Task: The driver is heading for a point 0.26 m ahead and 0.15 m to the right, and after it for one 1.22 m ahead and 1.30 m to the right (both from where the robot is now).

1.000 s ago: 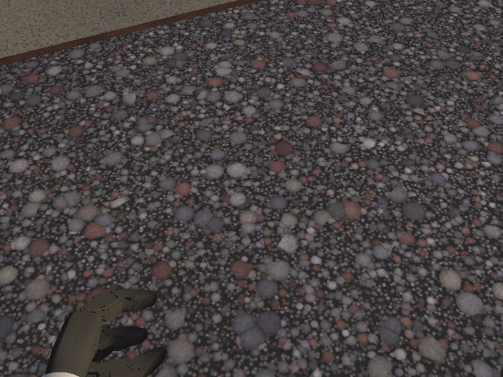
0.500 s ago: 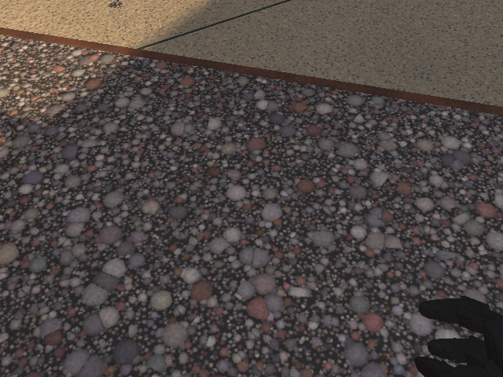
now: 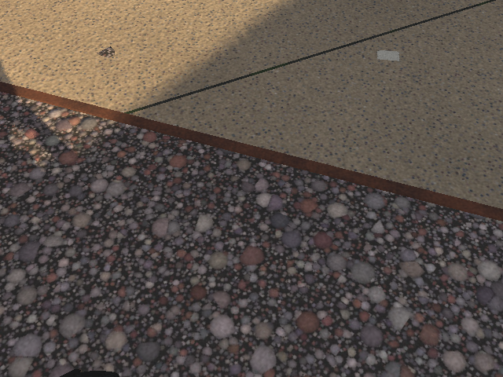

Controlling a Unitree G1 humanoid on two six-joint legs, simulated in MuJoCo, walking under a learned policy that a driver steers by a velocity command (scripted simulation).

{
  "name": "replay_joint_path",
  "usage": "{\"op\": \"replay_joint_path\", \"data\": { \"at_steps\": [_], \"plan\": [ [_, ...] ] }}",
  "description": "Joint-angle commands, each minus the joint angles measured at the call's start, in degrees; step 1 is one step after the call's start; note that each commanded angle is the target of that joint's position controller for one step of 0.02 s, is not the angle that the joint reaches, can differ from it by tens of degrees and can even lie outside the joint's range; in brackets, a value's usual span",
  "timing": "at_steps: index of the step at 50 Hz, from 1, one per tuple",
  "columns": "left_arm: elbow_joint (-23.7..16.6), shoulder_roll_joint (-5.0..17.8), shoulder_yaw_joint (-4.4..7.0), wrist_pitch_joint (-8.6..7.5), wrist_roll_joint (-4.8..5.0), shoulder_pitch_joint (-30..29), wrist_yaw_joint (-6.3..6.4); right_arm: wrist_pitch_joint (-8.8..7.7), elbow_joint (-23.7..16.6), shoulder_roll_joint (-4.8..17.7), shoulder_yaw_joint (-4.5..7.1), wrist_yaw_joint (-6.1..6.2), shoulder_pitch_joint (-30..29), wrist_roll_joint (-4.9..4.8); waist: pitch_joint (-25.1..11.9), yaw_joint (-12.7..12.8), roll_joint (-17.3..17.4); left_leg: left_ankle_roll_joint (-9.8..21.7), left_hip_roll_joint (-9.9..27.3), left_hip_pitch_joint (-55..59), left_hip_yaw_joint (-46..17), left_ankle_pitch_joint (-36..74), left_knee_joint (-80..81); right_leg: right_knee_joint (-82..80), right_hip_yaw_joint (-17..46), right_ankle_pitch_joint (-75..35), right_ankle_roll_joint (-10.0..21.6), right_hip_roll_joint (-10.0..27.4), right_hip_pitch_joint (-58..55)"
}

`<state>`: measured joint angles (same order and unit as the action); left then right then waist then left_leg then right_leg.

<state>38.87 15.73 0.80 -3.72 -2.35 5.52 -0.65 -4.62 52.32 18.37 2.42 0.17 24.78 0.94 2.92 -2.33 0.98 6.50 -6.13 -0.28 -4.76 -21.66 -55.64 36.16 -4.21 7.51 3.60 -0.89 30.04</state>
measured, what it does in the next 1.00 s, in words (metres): walks ahead, turning right: left foot, then right foot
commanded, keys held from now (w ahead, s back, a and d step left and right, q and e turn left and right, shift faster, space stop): w+e+shift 1.00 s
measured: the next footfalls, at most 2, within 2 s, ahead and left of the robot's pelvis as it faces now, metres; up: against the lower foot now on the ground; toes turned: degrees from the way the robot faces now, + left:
left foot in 0.36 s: +0.54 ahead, +0.11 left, +0.00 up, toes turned -15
right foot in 0.80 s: +0.85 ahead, -0.22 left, +0.00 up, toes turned -40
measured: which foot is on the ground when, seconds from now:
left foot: up 0.00-0.34, down 0.36-0.80, up 0.82-1.00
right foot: down 0.00-0.36, up 0.38-0.78, down 0.80-1.00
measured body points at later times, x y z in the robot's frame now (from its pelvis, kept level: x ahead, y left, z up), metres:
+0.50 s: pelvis +0.46 +0.00 +0.03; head +0.48 +0.01 +0.48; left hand +0.64 +0.26 -0.09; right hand +0.50 -0.30 -0.07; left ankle +0.51 +0.12 -0.71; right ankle +0.33 -0.08 -0.60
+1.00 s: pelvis +0.86 -0.21 +0.02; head +0.88 -0.21 +0.47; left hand +1.08 -0.01 -0.11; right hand +0.83 -0.51 -0.05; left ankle +1.05 -0.12 -0.63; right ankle +0.82 -0.19 -0.71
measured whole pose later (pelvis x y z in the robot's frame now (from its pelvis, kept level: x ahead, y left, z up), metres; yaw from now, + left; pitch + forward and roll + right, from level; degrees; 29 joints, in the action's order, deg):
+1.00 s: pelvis +0.86 -0.21 +0.02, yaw -48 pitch +0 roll -1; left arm 46.7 18.9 3.8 -1.3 -0.7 24.3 -0.3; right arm -3.6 35.2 13.3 -1.0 -0.2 6.2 3.7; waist 2.4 2.2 -0.7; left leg -4.2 8.2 -37.3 -6.2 -20.2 -64.4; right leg 25.9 3.5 15.7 11.1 -13.4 9.2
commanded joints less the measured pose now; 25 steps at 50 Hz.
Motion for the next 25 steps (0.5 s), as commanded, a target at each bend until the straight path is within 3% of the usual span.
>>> {"op": "replay_joint_path", "data": {
  "at_steps": [1,2,4,5,7,9,11,14,15,16,17,18,19,20,21,22,23,24,25],
  "plan": [
    [4.1,11.1,4.96,0.22,0.90,19.2,-0.34,-2.39,-9.1,4.6,-0.31,-0.19,-7.8,0.08,-12.2,8.7,-5.4,-0.2,4.8,-44.2,-2.5,3.7,-30.5,-18.8,41.8,20.4,14.4,18.9,-45.2],
    [5.1,8.0,4.28,0.18,0.97,18.3,-0.51,-2.48,-10.1,4.0,-0.78,-0.58,-10.6,1.03,-7.2,7.1,0.3,-0.4,7.3,-42.5,-1.4,5.0,-25.0,-20.3,36.7,16.1,13.2,16.6,-36.4],
    [7.4,5.3,3.14,-0.09,0.84,18.1,-0.06,-1.18,-12.8,1.7,-1.63,-1.45,-12.5,3.04,-1.7,2.7,-0.4,-2.6,9.5,-38.9,-1.0,3.6,-18.9,-23.2,31.1,14.2,12.2,12.2,-23.4],
    [8.1,5.8,3.22,-0.46,1.22,18.4,0.08,-0.43,-13.7,0.8,-2.02,-1.77,-12.7,3.41,-0.2,1.3,-1.8,-3.7,10.5,-38.7,-0.7,2.1,-15.7,-25.0,29.9,14.6,12.5,11.0,-19.9],
    [8.0,7.6,3.80,-1.27,1.77,17.5,0.25,0.19,-16.7,0.9,-2.77,-2.29,-16.9,3.36,3.4,0.3,-3.3,-6.0,12.6,-38.3,0.8,4.8,-5.4,-29.6,26.7,13.4,13.2,9.6,-12.3],
    [6.5,9.0,4.61,-1.73,1.84,14.4,0.12,-0.19,-19.0,0.8,-3.61,-3.12,-22.2,1.96,4.8,0.1,-3.9,-7.8,12.2,-28.2,2.6,15.2,10.4,-32.1,20.6,9.1,11.4,5.8,-3.3],
    [6.0,11.7,5.78,-2.31,2.59,15.4,-0.55,-0.20,-18.8,1.1,-3.67,-3.70,-24.8,0.79,3.0,1.7,-3.5,-8.5,9.4,-17.2,5.3,24.1,17.3,-34.3,19.7,3.3,10.1,5.4,-0.9],
    [6.2,12.6,6.48,-2.06,3.02,18.3,-0.79,-0.29,-18.8,3.7,-2.58,-2.50,-26.2,0.64,1.3,3.5,-3.4,-8.1,8.9,-17.2,4.1,25.2,23.5,-29.0,21.4,-5.2,7.6,7.3,-13.2],
    [6.3,13.1,6.63,-1.69,2.73,19.2,-0.53,-0.50,-18.4,4.7,-2.00,-2.00,-24.6,0.74,-0.7,2.8,-3.4,-7.7,7.9,-15.3,4.2,21.0,24.9,-24.1,21.6,-11.2,6.7,7.5,-17.0],
    [6.5,13.8,6.79,-1.40,2.34,19.5,-0.45,-0.81,-16.9,6.2,-1.03,-1.32,-19.2,0.91,-4.9,0.2,-2.4,-7.0,6.4,-9.2,4.8,15.6,25.6,-14.4,20.3,-19.9,5.5,6.1,-19.1],
    [6.3,14.1,6.88,-1.27,2.07,18.5,-0.56,-1.07,-14.3,7.9,0.12,-0.36,-9.1,1.29,-10.9,-5.0,-0.9,-6.4,6.9,2.2,5.2,11.8,24.6,0.0,18.1,-21.8,4.2,2.9,-15.8],
    [4.8,9.4,5.53,-1.64,2.01,17.3,-0.57,-1.27,-13.2,12.2,1.70,1.01,2.9,2.63,-18.9,-9.9,4.4,-4.9,18.5,15.0,-6.6,-6.1,25.8,20.1,14.7,-10.5,3.1,-0.4,-7.0],
    [1.4,0.6,3.38,-1.67,4.48,21.9,-0.34,-0.84,-13.4,17.4,2.81,1.22,3.2,4.46,-24.5,-4.9,20.0,-1.5,33.8,23.2,-36.9,-27.8,39.0,37.6,10.3,22.0,2.3,-5.3,8.7],
    [1.3,3.7,3.22,-0.83,3.55,20.7,0.00,-0.32,-13.6,14.6,2.91,1.18,-1.7,3.14,-20.6,-2.6,17.7,1.0,33.4,18.5,-45.0,-33.1,43.9,44.7,9.8,16.9,3.4,-1.5,15.7],
    [1.7,6.0,3.64,-0.06,2.39,15.6,-0.09,-0.32,-14.4,8.6,1.74,1.01,-6.6,2.53,-12.1,-2.4,9.3,0.5,30.5,11.6,-33.5,-25.9,42.2,44.2,8.4,11.7,3.5,1.8,18.0],
    [1.8,6.1,3.64,0.42,1.76,12.6,-0.73,-0.47,-13.7,5.3,1.04,0.62,-8.1,2.26,-7.5,-1.9,4.0,-0.1,27.6,5.5,-22.8,-12.0,41.3,41.1,8.2,8.7,2.9,4.0,16.5],
    [1.7,5.7,3.75,1.07,1.23,10.6,-1.51,-0.57,-12.6,3.9,0.65,0.60,-7.8,2.27,-5.1,-1.2,3.1,-1.5,24.5,1.7,-14.8,-2.3,41.7,39.2,8.2,8.0,2.3,5.2,14.6],
    [0.9,4.6,3.56,1.99,0.70,10.7,-2.21,-1.03,-11.2,3.1,0.39,0.68,-6.8,1.81,-4.1,0.2,6.0,-2.0,23.6,-0.3,-9.9,3.8,41.8,38.2,8.2,7.7,1.7,6.1,13.9],
    [0.2,3.5,3.24,2.89,0.53,9.1,-2.61,-1.54,-9.7,1.9,0.17,0.42,-5.5,1.06,-3.0,0.7,6.2,-2.7,22.8,-1.0,-5.8,9.5,42.2,38.0,7.8,7.4,1.4,6.9,14.6]
  ]
}}
Keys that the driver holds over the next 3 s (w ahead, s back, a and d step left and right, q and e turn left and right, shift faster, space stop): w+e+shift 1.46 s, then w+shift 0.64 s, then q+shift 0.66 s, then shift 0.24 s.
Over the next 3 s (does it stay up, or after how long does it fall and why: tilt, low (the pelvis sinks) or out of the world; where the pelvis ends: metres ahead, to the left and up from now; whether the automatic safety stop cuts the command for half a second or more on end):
stays up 1.33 -1.43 0.02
